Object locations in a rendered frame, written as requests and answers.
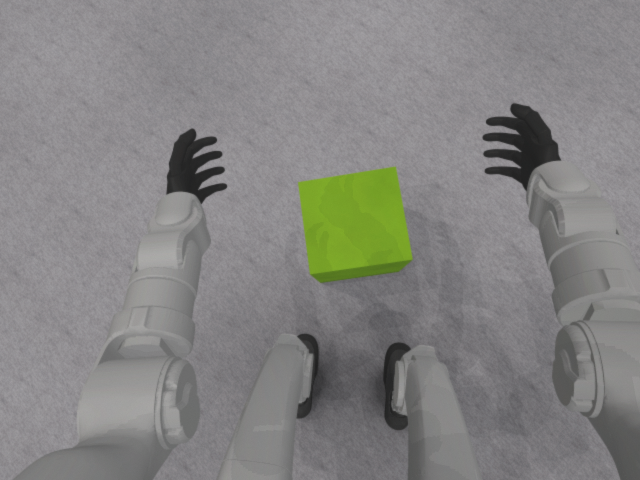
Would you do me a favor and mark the robot right foot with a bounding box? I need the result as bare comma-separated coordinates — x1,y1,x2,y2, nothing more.
383,343,411,430

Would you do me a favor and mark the right robot forearm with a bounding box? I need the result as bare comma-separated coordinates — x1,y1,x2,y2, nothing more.
526,161,640,327

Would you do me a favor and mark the right robot upper arm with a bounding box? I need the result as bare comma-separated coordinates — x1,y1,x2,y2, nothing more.
552,320,640,480

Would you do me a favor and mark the carton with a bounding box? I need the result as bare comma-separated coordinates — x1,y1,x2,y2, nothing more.
298,167,413,283

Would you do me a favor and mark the left robot hand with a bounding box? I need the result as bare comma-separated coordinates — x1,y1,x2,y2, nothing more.
166,128,227,204

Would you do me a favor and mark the left robot shin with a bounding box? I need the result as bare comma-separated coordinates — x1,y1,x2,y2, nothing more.
263,334,307,403

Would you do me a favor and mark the left robot forearm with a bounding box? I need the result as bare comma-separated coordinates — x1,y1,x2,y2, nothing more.
77,192,211,439

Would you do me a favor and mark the left robot upper arm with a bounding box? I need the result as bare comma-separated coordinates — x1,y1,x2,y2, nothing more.
13,355,200,480

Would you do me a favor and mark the right robot hand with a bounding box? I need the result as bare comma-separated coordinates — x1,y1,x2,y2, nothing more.
483,103,561,191

